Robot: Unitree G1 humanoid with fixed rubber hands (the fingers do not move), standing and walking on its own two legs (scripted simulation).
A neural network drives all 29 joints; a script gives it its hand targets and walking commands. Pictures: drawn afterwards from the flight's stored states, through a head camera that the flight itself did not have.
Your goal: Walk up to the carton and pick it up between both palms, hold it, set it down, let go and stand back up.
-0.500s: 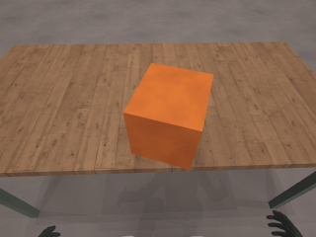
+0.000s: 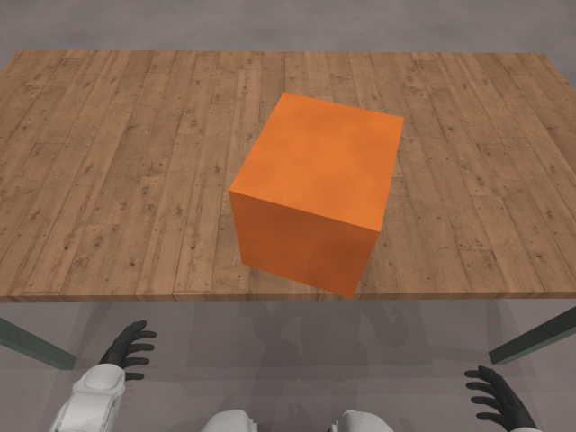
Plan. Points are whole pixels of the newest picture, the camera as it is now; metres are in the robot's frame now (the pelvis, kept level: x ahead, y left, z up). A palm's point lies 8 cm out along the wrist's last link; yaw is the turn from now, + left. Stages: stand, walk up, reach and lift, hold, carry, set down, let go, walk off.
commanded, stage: reach and lift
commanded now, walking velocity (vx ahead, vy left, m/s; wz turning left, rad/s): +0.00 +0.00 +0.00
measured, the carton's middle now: (317, 196) +0.45 -0.03 +0.03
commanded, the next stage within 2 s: none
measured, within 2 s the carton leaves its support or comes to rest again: neither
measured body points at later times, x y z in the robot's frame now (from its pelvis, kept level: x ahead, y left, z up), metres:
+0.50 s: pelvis +0.02 +0.03 +0.02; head +0.03 +0.07 +0.46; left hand +0.19 +0.29 -0.04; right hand +0.18 -0.22 -0.04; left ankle +0.03 +0.12 -0.72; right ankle +0.04 -0.13 -0.72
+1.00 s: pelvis +0.02 +0.01 +0.02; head +0.03 +0.04 +0.47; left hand +0.20 +0.25 +0.01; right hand +0.18 -0.21 +0.01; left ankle +0.03 +0.12 -0.72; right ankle +0.04 -0.13 -0.72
